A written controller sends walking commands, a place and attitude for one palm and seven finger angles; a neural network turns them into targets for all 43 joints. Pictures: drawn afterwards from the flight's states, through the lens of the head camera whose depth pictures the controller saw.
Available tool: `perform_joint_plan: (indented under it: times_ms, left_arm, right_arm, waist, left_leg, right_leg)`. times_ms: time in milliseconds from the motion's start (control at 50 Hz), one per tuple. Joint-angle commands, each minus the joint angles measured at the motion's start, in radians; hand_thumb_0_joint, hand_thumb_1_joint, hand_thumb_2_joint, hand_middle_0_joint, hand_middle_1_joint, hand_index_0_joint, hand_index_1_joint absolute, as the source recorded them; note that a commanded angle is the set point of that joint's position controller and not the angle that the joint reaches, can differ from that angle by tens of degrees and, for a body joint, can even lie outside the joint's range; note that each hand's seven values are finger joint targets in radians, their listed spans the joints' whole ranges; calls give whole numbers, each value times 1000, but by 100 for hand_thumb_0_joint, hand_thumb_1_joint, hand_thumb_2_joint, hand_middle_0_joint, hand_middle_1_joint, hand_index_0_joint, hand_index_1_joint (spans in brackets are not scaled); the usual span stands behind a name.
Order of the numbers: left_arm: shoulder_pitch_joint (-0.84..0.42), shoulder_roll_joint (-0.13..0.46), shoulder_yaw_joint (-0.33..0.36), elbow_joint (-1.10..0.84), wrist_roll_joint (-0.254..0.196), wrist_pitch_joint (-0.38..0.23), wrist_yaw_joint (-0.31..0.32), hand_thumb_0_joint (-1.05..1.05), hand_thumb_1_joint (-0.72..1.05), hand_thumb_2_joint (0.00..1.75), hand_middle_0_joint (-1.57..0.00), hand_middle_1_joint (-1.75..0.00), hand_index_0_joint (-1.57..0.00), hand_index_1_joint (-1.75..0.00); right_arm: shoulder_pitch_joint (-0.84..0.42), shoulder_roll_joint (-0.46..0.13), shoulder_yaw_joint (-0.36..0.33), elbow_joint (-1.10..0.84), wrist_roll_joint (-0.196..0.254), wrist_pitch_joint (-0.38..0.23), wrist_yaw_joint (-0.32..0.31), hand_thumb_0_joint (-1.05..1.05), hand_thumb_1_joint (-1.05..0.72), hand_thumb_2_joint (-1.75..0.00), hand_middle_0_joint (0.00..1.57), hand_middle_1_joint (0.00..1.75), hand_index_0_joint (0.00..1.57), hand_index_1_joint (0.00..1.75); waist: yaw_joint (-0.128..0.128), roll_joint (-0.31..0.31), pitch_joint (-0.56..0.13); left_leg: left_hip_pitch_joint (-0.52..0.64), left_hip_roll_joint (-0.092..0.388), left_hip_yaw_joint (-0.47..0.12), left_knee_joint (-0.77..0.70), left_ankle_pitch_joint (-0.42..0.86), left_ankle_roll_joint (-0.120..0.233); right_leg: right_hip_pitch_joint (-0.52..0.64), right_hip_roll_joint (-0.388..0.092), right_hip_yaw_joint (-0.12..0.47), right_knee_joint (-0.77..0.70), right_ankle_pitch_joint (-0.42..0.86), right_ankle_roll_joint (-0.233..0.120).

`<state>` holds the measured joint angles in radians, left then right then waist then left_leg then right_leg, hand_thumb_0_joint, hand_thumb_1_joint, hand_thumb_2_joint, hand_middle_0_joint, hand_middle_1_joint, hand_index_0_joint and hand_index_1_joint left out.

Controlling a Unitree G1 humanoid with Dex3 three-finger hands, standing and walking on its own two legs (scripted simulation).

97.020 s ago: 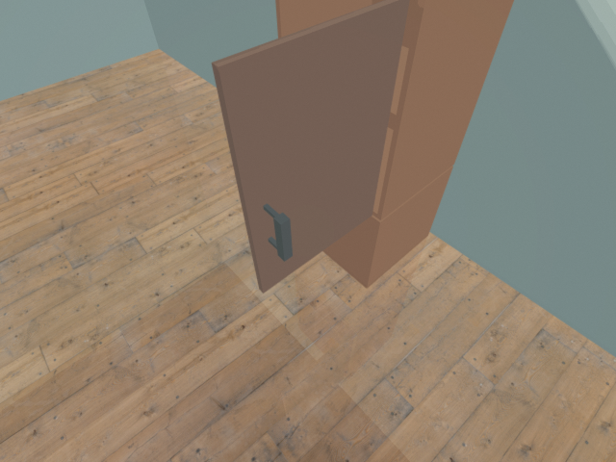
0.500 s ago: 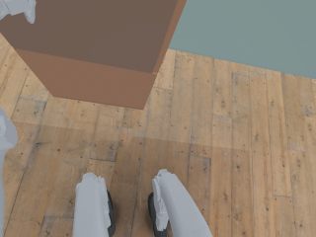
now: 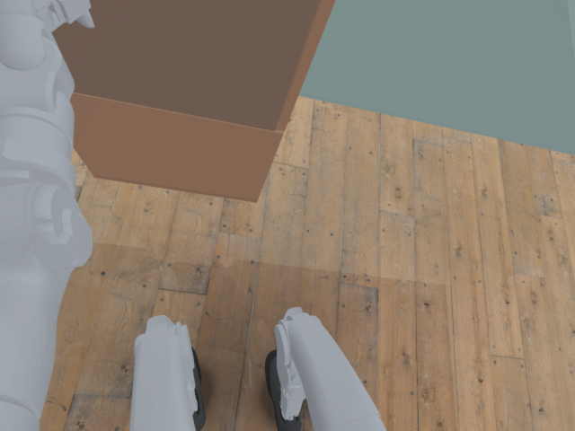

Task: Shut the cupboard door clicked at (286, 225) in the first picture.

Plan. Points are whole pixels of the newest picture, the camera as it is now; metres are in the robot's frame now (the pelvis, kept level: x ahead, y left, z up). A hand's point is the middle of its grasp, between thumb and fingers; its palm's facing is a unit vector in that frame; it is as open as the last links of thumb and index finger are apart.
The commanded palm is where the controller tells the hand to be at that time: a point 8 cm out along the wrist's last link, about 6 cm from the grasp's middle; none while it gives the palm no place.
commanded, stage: pull the fist back off the door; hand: left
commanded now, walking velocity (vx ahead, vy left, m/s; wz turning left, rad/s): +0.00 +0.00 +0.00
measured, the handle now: out of the picture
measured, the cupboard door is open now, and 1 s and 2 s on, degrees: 0 0 0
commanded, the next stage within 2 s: draw the hand back to the body in 0.60 s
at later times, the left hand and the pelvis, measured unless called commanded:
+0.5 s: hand (104, 22) +0.59 +0.16 +0.08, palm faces +0.17 -0.98 -0.01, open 3.2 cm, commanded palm +0.55 +0.18 +0.09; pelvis +0.04 -0.01 +0.04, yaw +1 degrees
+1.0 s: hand (43, 48) +0.48 +0.18 +0.15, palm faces +0.20 -0.98 -0.06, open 3.1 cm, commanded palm +0.45 +0.22 +0.16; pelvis +0.07 -0.02 +0.10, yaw +4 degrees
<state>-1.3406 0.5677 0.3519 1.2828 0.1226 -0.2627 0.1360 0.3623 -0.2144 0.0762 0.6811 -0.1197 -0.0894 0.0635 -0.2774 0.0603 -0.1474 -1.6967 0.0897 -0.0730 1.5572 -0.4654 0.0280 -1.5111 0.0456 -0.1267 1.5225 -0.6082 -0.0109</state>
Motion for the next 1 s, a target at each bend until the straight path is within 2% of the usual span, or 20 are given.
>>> perform_joint_plan:
  times_ms: [0,80,120,200,240,300,420,460,500,580,640,680,700,760,780,820,840,900,940,980]
  left_arm:
    - [-660,142,-71,-242,48,-118,-19,0,90,90,-130,-150,-130,-150]
    - [-546,140,-27,-172,-55,-96,-102,0,90,90,-130,-150,-130,-150]
    - [-518,134,-17,-205,-83,-103,-119,0,90,90,-130,-150,-130,-150]
    - [-385,109,4,-210,-89,-138,-110,0,90,90,-130,-150,-130,-150]
    - [-321,122,31,-224,-90,-151,-100,0,90,90,-130,-150,-130,-150]
    - [-230,121,57,-255,-96,-172,-93,0,90,90,-130,-150,-130,-150]
    - [-70,76,69,-421,-129,-231,-96,0,90,90,-130,-150,-130,-150]
    - [-45,31,46,-472,-138,-252,-94,0,90,90,-130,-150,-130,-150]
    - [-7,-12,20,-480,-142,-266,-90,0,90,90,-130,-150,-130,-150]
    - [-67,-87,-45,-490,-142,-298,-88,0,90,90,-130,-150,-130,-150]
    - [-40,-107,-60,-385,-140,-294,-94,0,90,90,-130,-150,-130,-150]
    - [-32,-104,-53,-347,-139,-299,-98,0,90,90,-130,-150,-130,-150]
    - [-4,-102,-47,-332,-141,-300,-102,0,90,90,-130,-150,-130,-150]
    - [193,-23,32,-511,-170,-313,-118,0,90,90,-130,-150,-130,-150]
    - [272,-54,14,-576,-184,-307,-128,0,90,90,-130,-150,-130,-150]
    - [398,-70,-2,-672,-205,-272,-144,0,90,90,-130,-150,-130,-150]
    - [439,-62,1,-709,-214,-251,-147,0,90,90,-130,-150,-130,-150]
    - [491,-111,-39,-818,-257,-197,-161,0,90,90,-130,-150,-130,-150]
    - [513,-127,-55,-878,-287,-192,-167,0,90,90,-130,-150,-130,-150]
    - [523,-151,-79,-913,-300,-208,-175,0,90,90,-130,-150,-130,-150]
  right_arm:
    - [262,-257,-96,-1,12,14,6,0,-90,-90,20,30,20,30]
    - [257,-259,-88,-15,32,17,-8,0,-90,-90,20,30,20,30]
    - [257,-255,-87,-19,37,17,-13,0,-90,-90,20,30,20,30]
    - [263,-243,-93,-18,35,22,-8,0,-90,-90,20,30,20,30]
    - [264,-242,-99,-23,35,33,-7,0,-90,-90,20,30,20,30]
    - [261,-234,-107,-31,38,50,-1,0,-90,-90,20,30,20,30]
    - [229,-216,-132,-55,50,78,6,0,-90,-90,20,30,20,30]
    - [217,-209,-139,-56,52,79,7,0,-90,-90,20,30,20,30]
    - [205,-201,-145,-51,55,87,8,0,-90,-90,20,30,20,30]
    - [193,-196,-156,-35,55,92,1,0,-90,-90,20,30,20,30]
    - [180,-196,-155,-26,54,102,-2,0,-90,-90,20,30,20,30]
    - [168,-197,-153,-32,54,108,-4,0,-90,-90,20,30,20,30]
    - [158,-194,-151,-40,54,112,-2,0,-90,-90,20,30,20,30]
    - [130,-195,-156,-108,65,128,0,0,-90,-90,20,30,20,30]
    - [110,-182,-153,-130,76,132,4,0,-90,-90,20,30,20,30]
    - [93,-175,-152,-164,95,140,3,0,-90,-90,20,30,20,30]
    - [93,-173,-151,-176,104,146,-1,0,-90,-90,20,30,20,30]
    - [80,-165,-149,-198,128,143,-26,0,-90,-90,20,30,20,30]
    - [62,-163,-145,-198,140,130,-44,0,-90,-90,20,30,20,30]
    - [45,-162,-144,-182,144,110,-62,0,-90,-90,20,30,20,30]
  waist:
    - [-99,347,-584]
    - [-74,260,-546]
    - [-57,256,-558]
    - [-25,230,-553]
    - [-12,186,-557]
    - [25,175,-578]
    - [80,157,-674]
    - [80,149,-688]
    - [73,125,-652]
    - [39,105,-612]
    - [27,57,-537]
    - [35,51,-545]
    - [52,61,-552]
    - [172,139,-746]
    - [193,155,-775]
    - [206,87,-745]
    - [205,21,-707]
    - [182,-99,-594]
    - [176,-127,-516]
    - [170,-105,-466]
  left_leg:
    - [821,-6,-155,-232,-82,-6]
    - [749,-16,-126,-249,-94,3]
    - [752,-16,-118,-257,-82,3]
    - [763,-14,-102,-254,-6,3]
    - [739,-16,-79,-245,40,7]
    - [742,-21,-49,-243,130,7]
    - [820,-32,-7,-250,311,3]
    - [843,-38,2,-246,353,3]
    - [845,-43,12,-251,361,3]
    - [873,-48,15,-244,381,5]
    - [826,-53,21,-240,344,7]
    - [821,-58,24,-234,356,8]
    - [814,-62,28,-233,358,6]
    - [979,-68,41,-295,506,-6]
    - [1027,-70,47,-317,544,-9]
    - [1029,-74,62,-360,536,-6]
    - [1001,-76,68,-386,502,-1]
    - [953,-86,84,-452,399,13]
    - [953,-89,89,-494,338,15]
    - [1008,-88,85,-519,326,14]
  right_leg:
    - [-38,22,46,-247,65,-32]
    - [49,31,56,-284,52,-29]
    - [70,31,58,-289,59,-27]
    - [98,30,56,-291,99,-26]
    - [156,29,66,-304,120,-21]
    - [234,30,70,-313,174,-20]
    - [392,26,86,-322,362,-13]
    - [415,22,92,-320,424,-9]
    - [434,19,94,-333,457,-4]
    - [417,13,100,-342,502,2]
    - [408,10,102,-352,483,4]
    - [412,8,106,-344,501,2]
    - [423,8,108,-341,504,0]
    - [584,5,115,-342,644,-12]
    - [628,3,112,-358,687,-11]
    - [722,4,115,-403,740,-3]
    - [776,4,118,-430,756,4]
    - [876,-1,133,-511,777,26]
    - [911,-4,140,-561,745,32]
    - [889,-3,137,-591,692,30]
